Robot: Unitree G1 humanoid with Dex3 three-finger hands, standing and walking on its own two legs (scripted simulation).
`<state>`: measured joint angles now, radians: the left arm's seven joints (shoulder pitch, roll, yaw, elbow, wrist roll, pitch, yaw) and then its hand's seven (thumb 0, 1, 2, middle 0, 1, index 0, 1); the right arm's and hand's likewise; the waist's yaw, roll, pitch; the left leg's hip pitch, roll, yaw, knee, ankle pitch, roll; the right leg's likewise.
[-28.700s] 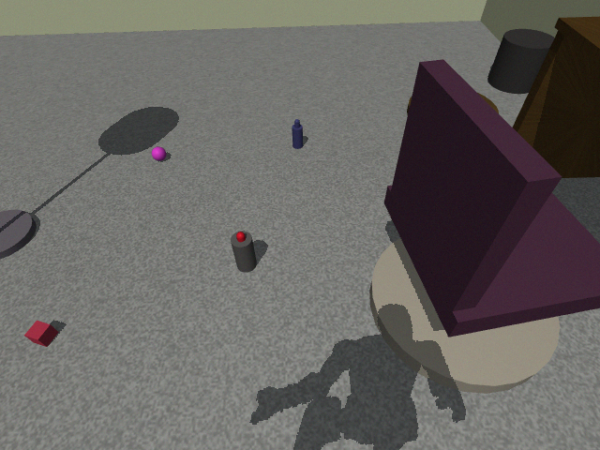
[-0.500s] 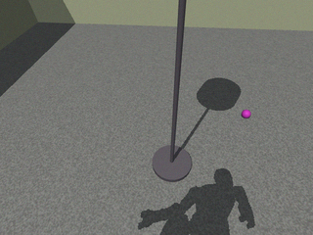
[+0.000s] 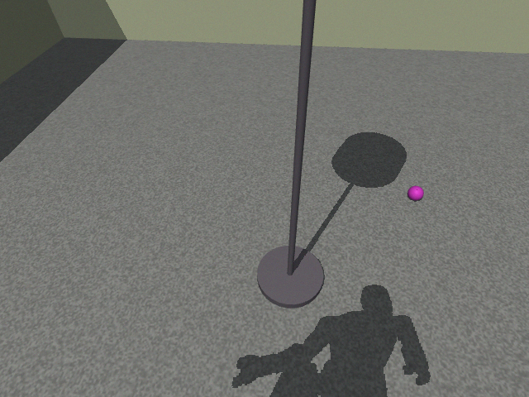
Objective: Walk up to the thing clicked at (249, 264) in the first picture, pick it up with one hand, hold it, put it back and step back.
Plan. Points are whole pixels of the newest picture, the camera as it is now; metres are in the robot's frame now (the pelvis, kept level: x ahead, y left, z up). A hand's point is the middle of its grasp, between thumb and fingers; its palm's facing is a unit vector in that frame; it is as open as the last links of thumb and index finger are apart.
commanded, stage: stand
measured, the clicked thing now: out of the picture +0.41 -1.16 -0.68
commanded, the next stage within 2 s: walk up in 0.06 s
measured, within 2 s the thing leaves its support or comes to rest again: neither
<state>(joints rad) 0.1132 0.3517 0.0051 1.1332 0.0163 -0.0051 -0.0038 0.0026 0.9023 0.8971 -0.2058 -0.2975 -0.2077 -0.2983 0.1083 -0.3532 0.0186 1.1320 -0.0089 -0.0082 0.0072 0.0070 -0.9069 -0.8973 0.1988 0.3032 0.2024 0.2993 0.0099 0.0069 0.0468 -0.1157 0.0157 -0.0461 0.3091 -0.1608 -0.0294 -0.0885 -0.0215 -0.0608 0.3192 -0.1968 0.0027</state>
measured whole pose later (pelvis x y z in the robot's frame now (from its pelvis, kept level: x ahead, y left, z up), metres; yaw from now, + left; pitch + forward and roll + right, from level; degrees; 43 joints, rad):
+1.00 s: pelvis +0.00 -0.05 -0.02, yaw +36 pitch -2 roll +2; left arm 0.27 0.38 0.06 0.83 0.04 -0.01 0.00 0.00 0.90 0.90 -0.21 -0.30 -0.21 -0.30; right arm 0.20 -0.44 -0.08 0.76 -0.02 0.03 0.02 0.01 -0.91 -0.90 0.20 0.30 0.20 0.30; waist 0.05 0.05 0.12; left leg -0.52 -0.04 -0.09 1.11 -0.43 -0.01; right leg -0.27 -0.11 -0.08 0.66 -0.36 0.00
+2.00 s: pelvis -0.01 -0.04 -0.01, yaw +48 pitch -3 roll +0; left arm 0.10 0.37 -0.01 1.06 0.00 -0.02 0.00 0.00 0.90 0.90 -0.21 -0.30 -0.21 -0.30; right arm 0.08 -0.36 0.00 1.06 0.00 -0.01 0.02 0.01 -0.91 -0.90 0.20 0.30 0.20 0.30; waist 0.02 0.01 0.07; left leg -0.19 -0.03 -0.07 0.47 -0.22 0.00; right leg -0.17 -0.06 -0.03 0.47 -0.25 0.04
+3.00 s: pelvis +0.01 -0.06 +0.00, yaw +48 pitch -2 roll +0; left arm 0.11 0.36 0.00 1.14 0.01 0.00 -0.01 0.00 0.90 0.90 -0.21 -0.30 -0.21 -0.30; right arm 0.12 -0.35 0.01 1.15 -0.01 -0.01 0.01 0.01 -0.91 -0.90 0.20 0.30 0.20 0.30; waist 0.01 0.01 0.06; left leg -0.14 0.01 -0.07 0.33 -0.15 -0.04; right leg -0.13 -0.02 -0.03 0.35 -0.18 0.00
